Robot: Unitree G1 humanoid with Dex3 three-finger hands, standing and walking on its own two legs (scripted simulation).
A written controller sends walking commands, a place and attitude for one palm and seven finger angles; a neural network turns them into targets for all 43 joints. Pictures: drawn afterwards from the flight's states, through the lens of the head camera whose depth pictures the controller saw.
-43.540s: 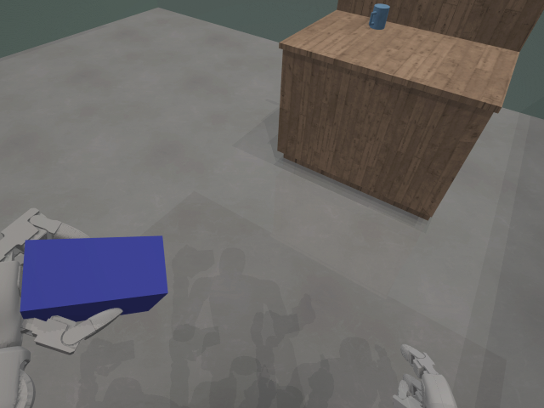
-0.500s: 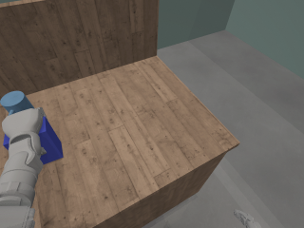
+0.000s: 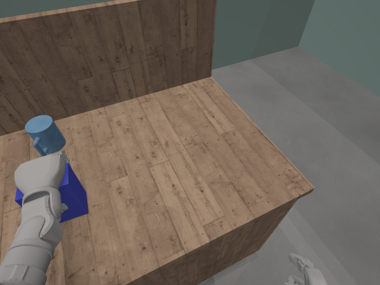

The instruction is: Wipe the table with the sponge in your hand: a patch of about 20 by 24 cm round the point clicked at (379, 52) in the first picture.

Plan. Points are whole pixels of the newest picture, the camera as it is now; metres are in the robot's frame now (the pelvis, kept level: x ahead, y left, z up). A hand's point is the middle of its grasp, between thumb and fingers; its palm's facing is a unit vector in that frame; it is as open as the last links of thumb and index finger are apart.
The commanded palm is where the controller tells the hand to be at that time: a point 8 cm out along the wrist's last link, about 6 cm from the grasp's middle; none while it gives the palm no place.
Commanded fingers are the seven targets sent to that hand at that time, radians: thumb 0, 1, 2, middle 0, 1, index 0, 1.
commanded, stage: wipe back along the first lane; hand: left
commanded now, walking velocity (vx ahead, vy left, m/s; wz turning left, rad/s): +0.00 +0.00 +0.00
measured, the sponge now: (59, 200) +0.29 +0.35 -0.03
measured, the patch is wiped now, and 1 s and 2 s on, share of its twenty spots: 1.00 1.00 1.00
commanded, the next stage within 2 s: lift the sponge slowly off the table in 1.34 s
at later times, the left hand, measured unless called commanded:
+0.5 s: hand (57, 203) +0.26 +0.32 +0.02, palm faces -0.03 -0.05 -1.00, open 10.3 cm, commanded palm +0.22 +0.29 +0.05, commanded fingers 0.00 0.10 1.30 -1.20 -1.60 -1.20 -1.60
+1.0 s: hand (61, 223) +0.22 +0.29 +0.02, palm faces -0.01 -0.08 -1.00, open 10.3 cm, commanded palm +0.17 +0.27 +0.05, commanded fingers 0.00 0.10 1.30 -1.20 -1.60 -1.20 -1.60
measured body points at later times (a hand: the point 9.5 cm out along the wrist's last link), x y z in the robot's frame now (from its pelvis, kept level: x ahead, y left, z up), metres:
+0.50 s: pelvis +0.00 -0.01 +0.00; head +0.01 -0.02 +0.45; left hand +0.26 +0.32 +0.07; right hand +0.20 -0.24 -0.10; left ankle -0.04 +0.08 -0.73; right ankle +0.00 -0.14 -0.73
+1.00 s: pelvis +0.01 -0.01 +0.00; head +0.00 -0.03 +0.45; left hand +0.22 +0.29 +0.07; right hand +0.23 -0.23 -0.08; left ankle -0.04 +0.08 -0.73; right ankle +0.00 -0.14 -0.73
